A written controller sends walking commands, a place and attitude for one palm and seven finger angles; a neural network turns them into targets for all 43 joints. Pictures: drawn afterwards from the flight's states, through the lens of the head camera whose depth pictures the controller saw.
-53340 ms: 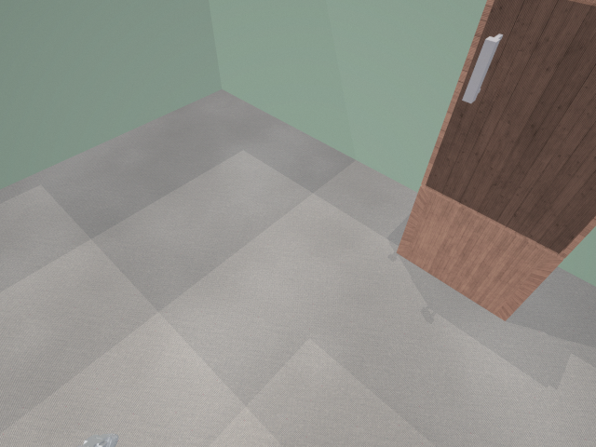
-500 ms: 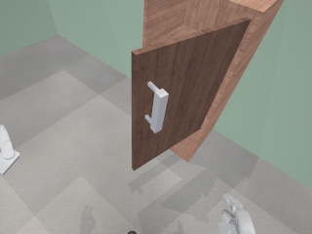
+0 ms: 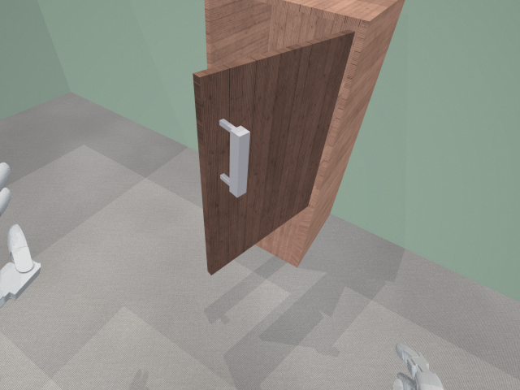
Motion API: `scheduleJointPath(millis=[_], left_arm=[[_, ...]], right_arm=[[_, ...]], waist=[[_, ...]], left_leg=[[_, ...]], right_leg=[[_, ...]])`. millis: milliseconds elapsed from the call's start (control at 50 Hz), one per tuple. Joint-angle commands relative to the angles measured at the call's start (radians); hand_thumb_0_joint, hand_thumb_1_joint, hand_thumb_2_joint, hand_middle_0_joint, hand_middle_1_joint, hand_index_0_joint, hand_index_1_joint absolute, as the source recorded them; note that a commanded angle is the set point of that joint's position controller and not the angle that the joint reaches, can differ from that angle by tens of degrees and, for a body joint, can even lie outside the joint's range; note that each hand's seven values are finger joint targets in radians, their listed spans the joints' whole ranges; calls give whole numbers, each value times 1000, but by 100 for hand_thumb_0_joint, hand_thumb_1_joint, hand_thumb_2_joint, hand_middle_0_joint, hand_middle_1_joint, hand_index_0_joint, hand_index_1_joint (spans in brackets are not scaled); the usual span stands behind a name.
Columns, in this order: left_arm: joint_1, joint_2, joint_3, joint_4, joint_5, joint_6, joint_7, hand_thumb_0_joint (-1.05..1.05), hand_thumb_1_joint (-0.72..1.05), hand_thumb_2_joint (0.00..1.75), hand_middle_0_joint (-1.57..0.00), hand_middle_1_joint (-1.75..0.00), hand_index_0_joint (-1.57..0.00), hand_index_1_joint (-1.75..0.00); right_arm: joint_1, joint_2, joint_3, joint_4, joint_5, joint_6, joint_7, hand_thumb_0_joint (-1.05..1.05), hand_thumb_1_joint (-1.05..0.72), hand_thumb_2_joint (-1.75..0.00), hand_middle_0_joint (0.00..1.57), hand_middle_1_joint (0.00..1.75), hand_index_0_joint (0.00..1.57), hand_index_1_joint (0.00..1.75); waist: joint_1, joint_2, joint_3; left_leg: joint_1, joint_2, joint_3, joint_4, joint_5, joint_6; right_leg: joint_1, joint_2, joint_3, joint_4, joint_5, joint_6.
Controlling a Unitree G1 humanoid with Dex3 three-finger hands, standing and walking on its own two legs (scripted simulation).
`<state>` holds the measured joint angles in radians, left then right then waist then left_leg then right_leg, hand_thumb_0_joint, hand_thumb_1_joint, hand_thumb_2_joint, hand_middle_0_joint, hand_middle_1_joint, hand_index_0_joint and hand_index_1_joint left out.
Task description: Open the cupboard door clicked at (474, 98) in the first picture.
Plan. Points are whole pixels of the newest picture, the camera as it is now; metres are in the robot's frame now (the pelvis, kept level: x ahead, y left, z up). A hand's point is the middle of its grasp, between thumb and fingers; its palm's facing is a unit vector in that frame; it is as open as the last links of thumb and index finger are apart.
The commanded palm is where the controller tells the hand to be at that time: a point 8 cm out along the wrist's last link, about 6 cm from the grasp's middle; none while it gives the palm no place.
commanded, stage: stop stepping back and stand still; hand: left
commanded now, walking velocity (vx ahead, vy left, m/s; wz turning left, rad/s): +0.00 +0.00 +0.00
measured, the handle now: (231, 158) +0.52 +0.08 +0.09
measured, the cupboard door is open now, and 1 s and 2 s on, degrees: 75 75 75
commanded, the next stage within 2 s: let the arm hang, fingers relaxed in 0.56 s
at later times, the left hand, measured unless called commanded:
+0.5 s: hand out of the picture +0.14 +0.29 +0.17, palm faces +0.42 -0.79 -0.46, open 7.4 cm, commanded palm +0.08 +0.33 +0.18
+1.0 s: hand out of the picture -0.08 +0.18 -0.18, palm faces +0.04 -0.99 -0.11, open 7.3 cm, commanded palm none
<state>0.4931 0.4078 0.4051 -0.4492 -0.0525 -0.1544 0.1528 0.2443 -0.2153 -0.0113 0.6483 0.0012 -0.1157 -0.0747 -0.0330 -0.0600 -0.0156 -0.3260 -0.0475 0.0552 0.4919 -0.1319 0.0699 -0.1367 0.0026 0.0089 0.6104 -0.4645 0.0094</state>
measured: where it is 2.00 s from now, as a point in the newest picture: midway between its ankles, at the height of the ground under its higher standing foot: outside the picture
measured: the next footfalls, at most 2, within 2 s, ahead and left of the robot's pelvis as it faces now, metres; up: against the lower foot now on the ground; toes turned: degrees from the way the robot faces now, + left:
none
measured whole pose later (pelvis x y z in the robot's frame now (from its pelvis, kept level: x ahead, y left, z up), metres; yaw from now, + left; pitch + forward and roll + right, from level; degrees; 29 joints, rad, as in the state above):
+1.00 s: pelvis -0.06 +0.02 +0.00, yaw +4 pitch -2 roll -2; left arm 0.33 0.15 -0.02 1.04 0.01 0.06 0.01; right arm 0.23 -0.24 -0.02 1.03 -0.03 0.03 -0.02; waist -0.03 -0.02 0.04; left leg -0.36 -0.05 -0.05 0.52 -0.12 0.05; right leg -0.17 0.04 -0.02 0.51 -0.31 -0.02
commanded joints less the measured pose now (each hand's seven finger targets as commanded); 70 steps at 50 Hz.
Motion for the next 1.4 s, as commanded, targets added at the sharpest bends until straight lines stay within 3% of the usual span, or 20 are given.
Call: scheduleJointPath(millis=[0, 40, 60, 80, 160, 220, 280, 340, 420, 480, 560, 620, 640, 680, 780, 900, 1000, 1220, 1320, 1380], left_arm=[[113, 197, 160, -270, 6, -103, 11, 0, 90, 90, -20, -30, -20, -30], [164, 212, 183, -213, 1, -101, 7, 0, 90, 90, -20, -30, -20, -30], [143, 183, 153, -213, -8, -103, 4, 0, 90, 90, -20, -30, -20, -30], [107, 169, 143, -198, -12, -100, 4, 0, 90, 90, -20, -30, -20, -30], [-111, 153, 84, -152, 16, -100, 14, 0, 90, 90, -20, -30, -20, -30], [-155, 150, 60, -187, 23, -110, 11, 0, 90, 90, -20, -30, -20, -30], [-140, 158, 75, -236, 28, -119, 4, 0, 90, 90, -20, -30, -20, -30], [-75, 198, 126, -308, 39, -130, 16, 0, 90, 90, -20, -30, -20, -30], [74, 170, 133, -234, 25, -119, 11, 0, 90, 90, -20, -30, -20, -30], [103, 148, 121, -168, 2, -111, 4, 0, 90, 90, -20, -30, -20, -30], [-11, 142, 82, -169, 2, -106, 3, 0, 90, 90, -20, -30, -20, -30], [-87, 153, 73, -192, 18, -109, 7, 0, 90, 90, -20, -30, -20, -30], [-66, -66, -322, 619, 69, 12, -113, 0, 90, 90, -20, -30, -20, -30], [-67, -33, -271, 689, 88, 142, -144, 0, 90, 90, -20, -30, -20, -30], [-139, 13, -308, 1006, 87, 149, -147, 0, 90, 90, -20, -30, -20, -30], [-276, -30, -374, 1318, 67, 156, -136, 0, 90, 90, -20, -30, -20, -30], [-105, -117, -379, 1517, 62, 165, -130, 0, 90, 90, -20, -30, -20, -30], [4, -215, -388, 1623, 59, 152, -112, 0, 90, 90, -20, -30, -20, -30], [-28, -222, -389, 1613, 57, 152, -105, 0, 90, 90, -20, -30, -20, -30], [-22, -227, -387, 1613, 55, 151, -104, 0, 90, 90, -20, -30, -20, -30]], right_arm=[[-118, -108, -29, -187, -6, -62, 6, 0, -90, -90, 20, 30, 20, 30], [-105, -100, -42, -190, -3, -44, 12, 0, -90, -90, 20, 30, 20, 30], [-98, -105, -52, -178, 0, -33, 11, 0, -90, -90, 20, 30, 20, 30], [-97, -113, -55, -159, -2, -25, 8, 0, -90, -90, 20, 30, 20, 30], [-94, -113, -30, -129, 0, -52, -16, 0, -90, -90, 20, 30, 20, 30], [-113, -144, -39, -146, 9, -80, -26, 0, -90, -90, 20, 30, 20, 30], [-130, -113, -12, -146, -3, -100, -25, 0, -90, -90, 20, 30, 20, 30], [-120, -99, -15, -157, -11, -117, -16, 0, -90, -90, 20, 30, 20, 30], [-118, -87, -10, -167, -16, -97, 0, 0, -90, -90, 20, 30, 20, 30], [-112, -98, -26, -160, -8, -74, 5, 0, -90, -90, 20, 30, 20, 30], [-124, -113, -25, -145, -2, -67, -11, 0, -90, -90, 20, 30, 20, 30], [-135, -118, -15, -151, -2, -78, -25, 0, -90, -90, 20, 30, 20, 30], [-153, -251, -62, 114, 7, -136, 63, 0, -90, -90, 20, 30, 20, 30], [-92, -239, -57, 117, -8, 8, 63, 0, -90, -90, 20, 30, 20, 30], [-140, -233, -43, 155, -25, 65, 67, 0, -90, -90, 20, 30, 20, 30], [-39, -108, -19, 304, -24, 127, 60, 0, -90, -90, 20, 30, 20, 30], [13, -89, -8, 378, -24, 129, 39, 0, -90, -90, 20, 30, 20, 30], [151, 3, -16, 461, -20, 146, 31, 0, -90, -90, 20, 30, 20, 30], [184, 46, -9, 488, -21, 149, 35, 0, -90, -90, 20, 30, 20, 30], [176, 57, -4, 491, -23, 142, 33, 0, -90, -90, 20, 30, 20, 30]], waist=[[46, 298, 2], [40, 68, -30], [25, -81, -8], [22, -116, 36], [0, 22, 51], [36, 102, -5], [36, 256, 6], [53, 289, -26], [42, 214, -32], [30, 33, -48], [15, 77, -16], [29, 188, -7], [-26, 209, 67], [24, 108, -36], [54, -46, -85], [-21, 119, 47], [33, 300, 83], [11, 17, 121], [-4, -27, 167], [8, 40, 187]], left_leg=[[-214, 140, -203, -328, -462, -47], [-93, 56, -104, -70, -323, -80], [13, 26, -97, 178, -214, -88], [3, 37, -105, 330, -167, -88], [77, 82, -95, 28, -120, -51], [160, 152, -193, -84, 61, -12], [18, 221, -372, -335, -291, 1], [-34, 215, -339, -380, -448, 14], [-35, 127, -212, -280, -313, -56], [104, 81, -149, -102, -163, -73], [188, 101, -164, -76, -118, -62], [121, 158, -258, -275, -307, -45], [-18, 183, -337, -114, -22, -13], [-42, 221, -334, -117, 74, 41], [-32, 163, -336, -157, -81, 27], [181, 53, -183, 13, -118, -53], [-3, 137, -339, -253, -331, -11], [87, 81, -220, -120, -153, -28], [111, 66, -172, -29, -92, -34], [78, 82, -196, -71, -86, -24]], right_leg=[[162, 27, -66, -182, 40, -35], [15, -66, 57, -358, -71, -70], [-191, -192, 251, -460, -186, -138], [-294, -278, 338, -491, -178, -184], [-196, -164, 141, -314, 100, -84], [-109, -22, 58, -219, 274, -2], [-17, 33, -5, -62, 122, 17], [49, 32, -3, -65, 124, 4], [87, 11, 0, -283, 157, -26], [-74, -53, 95, -389, 84, -57], [-185, -44, 91, -371, 103, -42], [-97, 24, 25, -274, 110, -4], [-210, -18, -36, -86, 214, -20], [-119, -21, 17, -13, 108, -33], [-19, -36, 57, -117, 133, -56], [-301, -139, 166, -339, -39, -125], [-87, -37, 50, -219, 73, -69], [-177, -82, 80, -328, -3, -82], [-255, -112, 98, -350, -41, -101], [-229, -91, 80, -308, 3, -93]])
